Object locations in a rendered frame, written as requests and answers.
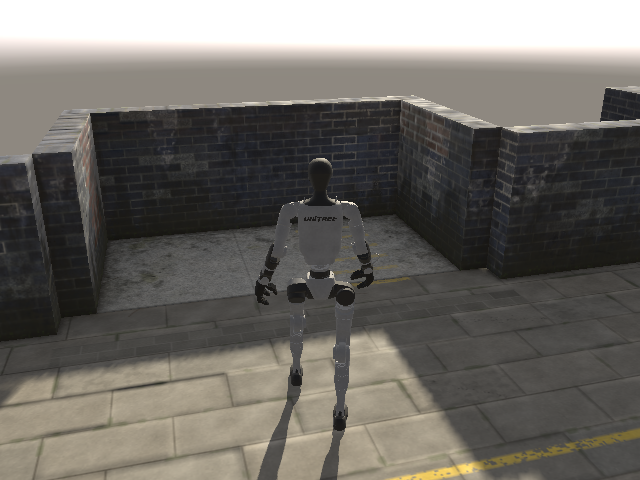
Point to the robot left forearm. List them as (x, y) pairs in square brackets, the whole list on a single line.
[(269, 267)]

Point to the humanoid robot torso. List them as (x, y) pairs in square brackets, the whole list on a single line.
[(320, 235)]

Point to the robot right forearm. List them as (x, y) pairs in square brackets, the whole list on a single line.
[(366, 261)]

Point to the right robot upper arm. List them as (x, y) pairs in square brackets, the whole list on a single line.
[(351, 211)]

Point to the robot right foot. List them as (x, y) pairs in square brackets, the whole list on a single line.
[(340, 421)]

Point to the left robot upper arm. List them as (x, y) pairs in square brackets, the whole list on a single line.
[(287, 212)]

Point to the right robot hand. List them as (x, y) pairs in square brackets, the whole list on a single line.
[(359, 274)]

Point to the left robot hand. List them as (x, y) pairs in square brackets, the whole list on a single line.
[(260, 290)]

